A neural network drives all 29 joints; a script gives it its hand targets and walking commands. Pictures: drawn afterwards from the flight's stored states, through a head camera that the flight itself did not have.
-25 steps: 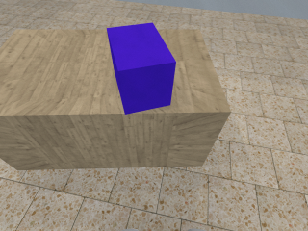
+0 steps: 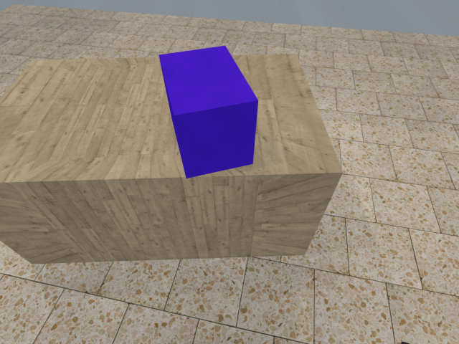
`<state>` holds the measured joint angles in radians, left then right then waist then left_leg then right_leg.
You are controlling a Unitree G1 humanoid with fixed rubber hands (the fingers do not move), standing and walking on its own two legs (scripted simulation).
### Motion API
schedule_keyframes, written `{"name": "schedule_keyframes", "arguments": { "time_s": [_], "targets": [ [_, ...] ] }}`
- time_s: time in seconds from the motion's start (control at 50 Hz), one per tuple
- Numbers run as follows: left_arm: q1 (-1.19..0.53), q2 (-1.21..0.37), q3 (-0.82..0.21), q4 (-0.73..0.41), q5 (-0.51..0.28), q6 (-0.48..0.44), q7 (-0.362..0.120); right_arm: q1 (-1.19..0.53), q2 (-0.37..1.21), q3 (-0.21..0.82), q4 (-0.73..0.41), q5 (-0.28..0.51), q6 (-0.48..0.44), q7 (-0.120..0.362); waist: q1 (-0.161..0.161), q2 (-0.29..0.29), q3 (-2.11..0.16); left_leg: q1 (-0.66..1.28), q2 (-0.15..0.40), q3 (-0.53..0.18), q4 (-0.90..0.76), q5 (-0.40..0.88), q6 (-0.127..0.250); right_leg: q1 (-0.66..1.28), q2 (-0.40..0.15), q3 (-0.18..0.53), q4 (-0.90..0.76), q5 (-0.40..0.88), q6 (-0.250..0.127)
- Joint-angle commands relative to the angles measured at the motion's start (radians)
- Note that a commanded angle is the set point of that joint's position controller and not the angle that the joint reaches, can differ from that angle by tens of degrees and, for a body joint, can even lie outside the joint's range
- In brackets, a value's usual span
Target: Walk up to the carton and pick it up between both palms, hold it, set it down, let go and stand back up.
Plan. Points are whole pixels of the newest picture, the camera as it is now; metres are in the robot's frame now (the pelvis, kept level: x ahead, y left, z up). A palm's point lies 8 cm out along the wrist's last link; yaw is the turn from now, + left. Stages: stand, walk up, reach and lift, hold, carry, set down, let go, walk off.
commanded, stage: walk up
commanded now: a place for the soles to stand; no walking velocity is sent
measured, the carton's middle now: (206, 109) +0.77 +0.08 -0.06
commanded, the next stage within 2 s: none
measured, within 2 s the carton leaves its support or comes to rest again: neither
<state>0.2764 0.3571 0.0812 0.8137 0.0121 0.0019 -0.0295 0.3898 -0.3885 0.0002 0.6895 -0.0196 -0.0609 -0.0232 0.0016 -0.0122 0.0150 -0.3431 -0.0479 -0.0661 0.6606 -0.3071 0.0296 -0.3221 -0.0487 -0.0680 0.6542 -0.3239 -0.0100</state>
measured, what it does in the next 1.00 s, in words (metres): walks ahead: left foot, then right foot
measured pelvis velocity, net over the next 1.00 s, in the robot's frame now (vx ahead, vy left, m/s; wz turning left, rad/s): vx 0.18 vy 0.04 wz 0.07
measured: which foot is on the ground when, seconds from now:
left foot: down 0.00-0.14, up 0.16-0.38, down 0.40-0.88, up 0.90-1.00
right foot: down 0.00-0.40, up 0.42-0.86, down 0.88-1.00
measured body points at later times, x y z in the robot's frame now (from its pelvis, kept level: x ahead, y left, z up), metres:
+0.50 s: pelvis +0.06 +0.09 -0.01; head +0.05 +0.11 +0.44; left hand +0.13 +0.39 -0.13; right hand +0.12 -0.22 -0.10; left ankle +0.13 +0.19 -0.72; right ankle +0.02 -0.08 -0.67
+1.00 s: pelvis +0.18 +0.04 +0.00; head +0.21 +0.03 +0.45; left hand +0.22 +0.36 -0.10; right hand +0.26 -0.26 -0.11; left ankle +0.18 +0.18 -0.67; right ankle +0.22 -0.08 -0.72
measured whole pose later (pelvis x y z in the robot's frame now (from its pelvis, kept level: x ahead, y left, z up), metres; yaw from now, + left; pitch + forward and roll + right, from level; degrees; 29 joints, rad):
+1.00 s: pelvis +0.18 +0.04 +0.00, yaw +4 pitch +0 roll +1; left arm 0.31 0.37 0.08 0.84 0.02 -0.07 -0.03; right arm 0.39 -0.41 0.00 0.72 -0.01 -0.05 0.03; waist 0.00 0.01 0.06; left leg -0.47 -0.02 -0.05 0.98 -0.41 0.04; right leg -0.35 -0.06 -0.05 0.63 -0.28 0.00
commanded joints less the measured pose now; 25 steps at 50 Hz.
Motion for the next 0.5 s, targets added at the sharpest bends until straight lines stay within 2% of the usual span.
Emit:
{"name": "schedule_keyframes", "arguments": {
  "time_s": [0.0,0.06,0.08,0.1,0.12,0.14,0.16,0.18,0.22,0.24,0.26,0.28,0.3,0.32,0.34,0.36,0.38,0.4,0.42,0.44,0.46,0.48],
  "targets": [
    [-0.108,0.248,0.034,-0.068,0.003,-0.037,0.011,-0.073,-0.207,-0.052,0.040,0.008,-0.042,-0.006,0.018,-0.033,0.000,-0.079,0.110,-0.180,-0.135,0.093,0.056,0.095,-0.122,0.143,-0.162,-0.079,-0.099],
    [-0.112,0.242,0.035,-0.072,0.003,-0.034,0.010,-0.062,-0.217,-0.053,0.048,0.002,-0.042,-0.006,0.015,-0.017,-0.004,-0.081,0.121,-0.206,-0.154,0.052,0.065,0.084,-0.108,0.128,-0.139,-0.119,-0.089],
    [0.047,0.347,0.064,-0.056,0.005,-0.070,0.008,-0.042,-0.288,-0.097,-0.003,-0.017,-0.032,0.041,0.048,0.057,-0.051,-0.185,0.097,-0.198,-0.097,-0.351,0.091,0.179,-0.160,0.223,-0.164,-0.440,-0.138],
    [0.130,0.399,0.089,-0.028,0.015,-0.081,0.010,-0.087,-0.268,-0.097,-0.027,-0.022,-0.020,0.059,0.088,-0.046,0.006,-0.407,0.038,-0.086,0.023,-0.425,0.046,0.309,-0.258,0.384,-0.303,-0.645,-0.190],
    [0.175,0.439,0.113,-0.015,0.018,-0.092,0.015,-0.107,-0.244,-0.091,-0.040,-0.026,-0.011,0.067,0.108,-0.194,0.061,-0.558,0.023,0.058,0.265,-0.279,0.011,0.388,-0.419,0.577,-0.454,-0.707,-0.252],
    [0.148,0.415,0.113,-0.020,0.014,-0.098,0.017,-0.127,-0.249,-0.089,-0.041,-0.036,-0.013,0.070,0.101,-0.103,0.094,-0.595,0.094,0.021,0.313,-0.209,0.003,0.398,-0.467,0.584,-0.446,-0.578,-0.285],
    [0.148,0.405,0.111,-0.028,0.008,-0.104,0.021,-0.134,-0.247,-0.088,-0.044,-0.028,-0.020,0.075,0.100,-0.051,0.094,-0.595,0.107,0.005,0.279,-0.185,0.000,0.428,-0.449,0.525,-0.416,-0.413,-0.285],
    [0.150,0.385,0.108,-0.023,0.010,-0.109,0.021,-0.136,-0.240,-0.089,-0.047,-0.025,-0.028,0.075,0.100,-0.039,0.070,-0.564,0.113,0.001,0.253,-0.172,-0.005,0.441,-0.404,0.452,-0.408,-0.302,-0.264],
    [0.113,0.374,0.099,-0.028,0.016,-0.106,0.016,-0.101,-0.224,-0.095,-0.039,-0.011,-0.031,0.088,0.078,-0.115,0.008,-0.421,0.106,0.051,0.184,-0.129,-0.012,0.372,-0.296,0.254,-0.354,-0.166,-0.217],
    [0.079,0.369,0.095,-0.042,0.016,-0.104,0.010,-0.077,-0.207,-0.095,-0.036,-0.005,-0.031,0.096,0.066,-0.169,-0.008,-0.330,0.101,0.071,0.141,-0.074,-0.014,0.293,-0.265,0.181,-0.335,-0.161,-0.203],
    [0.024,0.366,0.096,-0.065,0.017,-0.105,0.005,-0.048,-0.212,-0.098,-0.027,0.005,-0.031,0.100,0.047,-0.190,-0.005,-0.251,0.118,0.077,0.105,-0.028,-0.014,0.199,-0.265,0.162,-0.341,-0.198,-0.190],
    [-0.059,0.373,0.093,-0.087,0.018,-0.104,0.001,0.011,-0.216,-0.105,-0.013,0.005,-0.029,0.099,-0.003,-0.213,-0.012,-0.129,0.127,0.096,0.085,0.019,-0.013,0.091,-0.265,0.131,-0.322,-0.256,-0.177],
    [-0.151,0.372,0.091,-0.110,0.019,-0.099,-0.001,0.103,-0.218,-0.110,0.024,0.008,-0.027,0.097,-0.072,-0.187,-0.019,0.029,0.114,0.136,0.028,0.110,-0.014,-0.039,-0.238,0.067,-0.260,-0.330,-0.152],
    [-0.183,0.342,0.082,-0.118,0.022,-0.090,-0.002,0.203,-0.227,-0.124,0.069,0.007,-0.025,0.086,-0.125,-0.125,-0.031,0.186,0.070,0.179,0.018,0.137,-0.022,-0.152,-0.197,0.031,-0.142,-0.410,-0.129],
    [-0.157,0.292,0.064,-0.110,0.025,-0.081,0.001,0.277,-0.224,-0.130,0.094,0.004,-0.027,0.072,-0.154,-0.011,-0.048,0.312,0.043,0.163,0.016,0.096,-0.018,-0.257,-0.170,0.016,-0.001,-0.452,-0.114],
    [-0.101,0.224,0.043,-0.105,0.022,-0.075,-0.001,0.349,-0.275,-0.151,0.119,-0.004,-0.030,0.057,-0.183,0.160,-0.047,0.404,0.045,0.023,-0.059,-0.053,0.013,-0.363,-0.087,-0.029,0.290,-0.357,-0.088],
    [-0.086,0.128,0.014,-0.113,0.009,-0.070,-0.002,0.368,-0.342,-0.158,0.105,-0.022,-0.040,0.040,-0.184,0.378,-0.004,0.332,0.199,-0.369,-0.236,-0.371,0.043,-0.515,0.024,-0.019,0.618,-0.312,-0.052],
    [-0.040,0.165,0.010,-0.117,-0.008,-0.056,0.002,0.224,-0.379,-0.147,0.044,-0.008,-0.047,0.034,-0.094,0.259,0.079,0.122,0.352,-0.793,-0.500,-0.704,0.092,-0.523,0.060,0.117,0.677,-0.229,-0.038],
    [-0.044,0.274,0.033,-0.092,-0.008,-0.048,0.001,0.110,-0.411,-0.153,0.024,0.002,-0.042,0.026,-0.050,0.180,0.158,-0.038,0.382,-0.837,-0.581,-0.877,0.108,-0.452,0.012,0.163,0.667,-0.212,-0.036],
    [-0.006,0.316,0.047,-0.058,-0.008,-0.039,-0.004,0.036,-0.401,-0.157,0.012,0.003,-0.037,0.026,-0.010,0.177,0.200,-0.093,0.347,-0.762,-0.575,-0.837,0.095,-0.389,-0.017,0.146,0.651,-0.152,-0.023],
    [0.022,0.311,0.051,-0.040,-0.009,-0.036,-0.010,0.016,-0.370,-0.149,0.011,0.003,-0.041,0.026,0.006,0.159,0.195,-0.065,0.307,-0.654,-0.538,-0.698,0.072,-0.359,-0.031,0.139,0.602,-0.080,-0.021],
    [0.051,0.288,0.054,-0.023,-0.007,-0.035,-0.013,0.022,-0.340,-0.140,0.013,0.005,-0.043,0.028,0.012,0.159,0.189,-0.072,0.269,-0.547,-0.515,-0.585,0.066,-0.312,-0.047,0.130,0.555,-0.026,-0.020]
  ]
}}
